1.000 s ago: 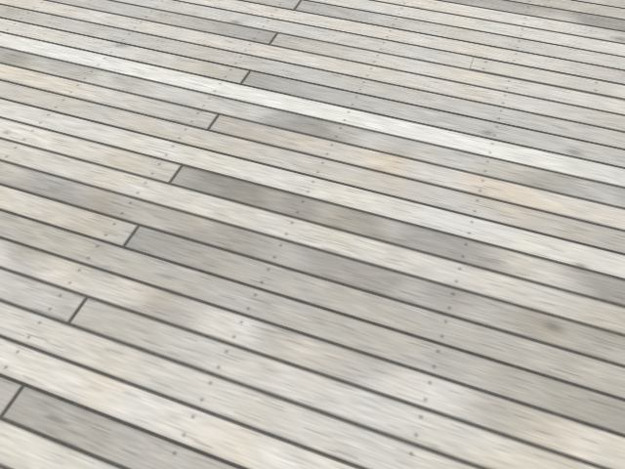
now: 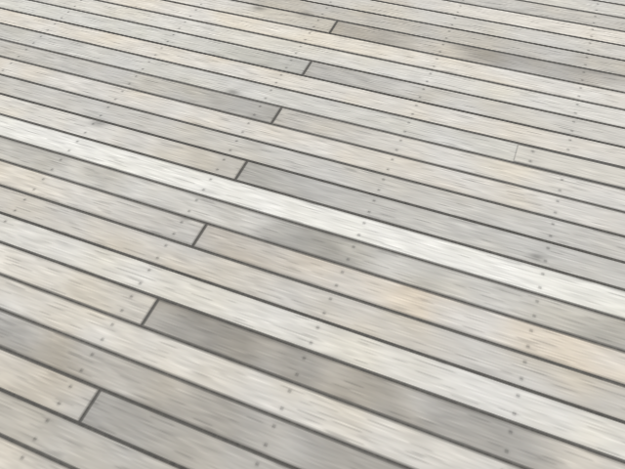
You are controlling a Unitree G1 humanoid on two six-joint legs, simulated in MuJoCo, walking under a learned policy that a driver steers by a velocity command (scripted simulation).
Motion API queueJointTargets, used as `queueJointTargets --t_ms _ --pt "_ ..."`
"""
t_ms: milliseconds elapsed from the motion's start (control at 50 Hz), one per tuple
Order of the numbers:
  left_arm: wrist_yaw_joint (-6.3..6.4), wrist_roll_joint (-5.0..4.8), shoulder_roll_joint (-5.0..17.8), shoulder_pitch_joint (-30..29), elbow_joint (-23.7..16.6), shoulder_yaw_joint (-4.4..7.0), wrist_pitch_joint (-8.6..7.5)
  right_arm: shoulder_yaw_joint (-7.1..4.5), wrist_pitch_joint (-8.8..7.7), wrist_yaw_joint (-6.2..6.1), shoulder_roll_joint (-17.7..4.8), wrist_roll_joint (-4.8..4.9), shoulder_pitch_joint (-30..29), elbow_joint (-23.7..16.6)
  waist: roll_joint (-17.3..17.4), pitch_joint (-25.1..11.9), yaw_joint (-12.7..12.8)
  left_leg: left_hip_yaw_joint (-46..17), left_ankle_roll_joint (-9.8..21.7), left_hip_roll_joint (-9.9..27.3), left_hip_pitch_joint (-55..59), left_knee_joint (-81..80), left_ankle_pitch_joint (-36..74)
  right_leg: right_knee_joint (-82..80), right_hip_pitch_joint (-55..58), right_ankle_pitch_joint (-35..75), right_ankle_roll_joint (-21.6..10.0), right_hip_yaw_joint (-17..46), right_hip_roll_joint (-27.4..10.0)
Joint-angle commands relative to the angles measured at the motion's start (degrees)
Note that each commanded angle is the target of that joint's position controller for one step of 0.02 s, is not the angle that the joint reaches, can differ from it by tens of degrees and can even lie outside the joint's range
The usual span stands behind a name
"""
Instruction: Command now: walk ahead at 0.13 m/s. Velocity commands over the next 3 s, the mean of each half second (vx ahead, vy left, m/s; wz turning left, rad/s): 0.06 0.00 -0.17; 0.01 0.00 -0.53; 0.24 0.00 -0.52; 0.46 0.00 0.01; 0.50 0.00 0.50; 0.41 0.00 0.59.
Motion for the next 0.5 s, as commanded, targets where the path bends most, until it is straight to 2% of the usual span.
queueJointTargets --t_ms 20,80,120,140,160,180,200,220,240,280,320,360,400,440,460,480,500 --pt "0.75 -0.17 9.63 -3.59 -2.45 2.12 0.04 -0.89 0.72 -0.24 -3.66 0.02 5.21 -0.73 -7.73 -10.96 -2.11 0.42 -0.31 0.54 11.3 -6.6 6.42 -4.95 2.08 29.92 -8.23 7.34 -14.82" --pt "0.78 -0.35 9.17 -3.61 -0.97 1.78 1.12 -1.21 1.29 -0.28 -4.2 0.04 2.18 -0.99 -7.17 -7.98 -1.18 0.38 0.54 0.59 12.86 -12.38 6.2 -5.61 1.03 13.88 -7.9 9.54 -15.22" --pt "0.79 -1.06 7.97 -4.54 -0.34 1.22 1.63 -1.22 1.1 -0.33 -3.73 -0.55 2.05 -0.61 -6.21 -6.42 -2.51 1.3 1.8 -0.09 17.44 -21.55 11.23 -4.02 -0.48 3.58 -5.56 9.83 -13.4" --pt "0.75 -0.99 6.57 -2.73 0.43 0.69 1.61 -1.35 0.91 -0.48 -4.77 -1.12 1.4 -0.77 -4.6 -5.78 -2.23 -0.71 2.59 1.44 20.2 -25.31 17.87 -2.94 -1.54 -0.67 -2.92 9.65 -11.49" --pt "0.65 -0.02 5.89 -0.42 0.81 0.41 1.39 -1.77 0.79 -0.79 -7.3 -1.08 1.05 -1.13 -1.13 -6.38 -0.38 -3.42 3.76 4.53 23.22 -24.43 26.43 -0.8 -3.01 -5.14 -0.56 8.22 -8.59" --pt "0.5 0.04 5.87 3.29 1.37 0.54 1.32 -2.38 1.0 -0.84 -9.65 -0.2 -0.73 -0.41 4.57 -6.67 2.99 -3.81 5.71 4.55 22.73 -22.24 23.84 -1.47 -3.29 -7.92 1.2 5.59 -5.01" --pt "0.67 -0.18 6.36 0.89 1.72 0.39 1.65 -2.1 0.98 -0.38 -6.5 -0.07 -1.18 -0.1 3.61 -6.42 0.61 -2.11 5.22 2.51 20.27 -22.65 16.83 -0.75 -1.03 -7.6 2.07 4.4 -4.27" --pt "0.82 -0.71 7.19 -1.89 1.22 0.53 2.09 -1.78 0.81 -0.18 -4.84 -0.54 -1.26 0.19 1.95 -5.28 -0.6 -1.28 4.16 1.54 19.76 -23.02 15.61 0.17 -1.56 -6.16 1.95 4.65 -4.31" --pt "1.12 -1.14 7.87 -3.47 0.58 0.78 2.63 -2.01 0.59 -0.29 -5.55 -0.69 -1.67 0.34 1.57 -4.84 -0.83 -0.52 3.61 1.07 19.83 -22.42 17.07 1.31 -2.18 -2.99 1.4 5.36 -4.63" --pt "1.47 -1.53 10.0 -4.21 -0.44 1.64 3.6 -2.76 0.07 -0.78 -7.06 -0.24 -0.56 1.11 1.28 -5.55 -1.14 0.94 3.85 0.82 20.7 -20.32 19.6 3.98 -2.87 2.87 0.23 6.63 -4.84" --pt "1.7 -2.03 10.23 -4.54 -1.39 2.25 4.07 -3.29 0.13 -1.37 -7.4 0.12 0.72 1.65 0.79 -6.75 -1.47 1.46 4.79 1.51 21.37 -18.63 22.07 7.4 -3.91 6.26 -0.54 7.36 -4.74" --pt "1.89 -2.19 9.15 -4.48 -2.28 2.5 4.54 -3.71 0.45 -1.89 -7.62 0.1 1.49 1.71 1.59 -7.74 -1.8 0.1 6.64 3.99 22.63 -18.58 25.12 11.88 -6.58 5.91 -0.18 7.27 -3.9" --pt "1.96 -2.01 8.02 -4.03 -3.19 2.66 5.2 -4.29 0.61 -2.27 -8.88 -0.14 3.05 1.93 4.3 -8.92 -2.47 -5.04 10.9 10.53 24.77 -20.96 28.88 19.08 -10.52 0.89 1.75 5.07 -2.23" --pt "1.64 -1.9 7.44 -2.6 -3.72 3.12 6.08 -4.16 0.45 -2.66 -8.81 -0.1 -0.74 0.65 9.73 -9.1 -1.82 -10.64 16.07 18.72 22.99 -23.83 33.43 29.22 -12.52 -23.12 3.22 2.84 -2.31" --pt "1.36 -2.16 8.12 -3.31 -4.46 3.46 6.53 -4.16 0.22 -2.73 -9.14 -0.26 -2.07 0.05 8.51 -8.1 -2.15 -11.17 16.96 20.5 21.57 -25.11 33.37 32.63 -13.81 -28.29 3.51 3.93 -4.35" --pt "1.11 -2.51 8.28 -3.27 -5.04 3.68 6.94 -4.39 -0.03 -2.76 -10.03 -0.09 -4.43 -0.37 7.09 -7.49 -1.16 -9.29 15.49 19.97 19.79 -25.17 31.5 31.28 -12.76 -27.25 3.49 5.06 -6.4" --pt "0.87 -2.73 8.15 -2.07 -4.65 3.78 7.26 -4.66 -0.14 -2.68 -10.82 0.32 -7.19 -0.69 6.46 -7.44 -0.09 -5.3 13.27 17.74 17.02 -24.78 29.77 27.1 -8.81 -22.95 3.38 3.94 -6.56"
Next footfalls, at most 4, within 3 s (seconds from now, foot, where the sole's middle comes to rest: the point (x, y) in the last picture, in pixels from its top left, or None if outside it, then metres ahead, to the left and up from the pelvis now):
0.14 left None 0.12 0.16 -0.78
1.14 left None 0.18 0.09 -0.78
1.58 right None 0.16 -0.27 -0.78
2.12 left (505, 416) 0.56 -0.33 -0.78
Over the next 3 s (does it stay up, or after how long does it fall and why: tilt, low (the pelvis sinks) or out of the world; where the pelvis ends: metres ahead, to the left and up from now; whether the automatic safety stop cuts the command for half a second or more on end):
stays up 0.77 -0.52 -0.01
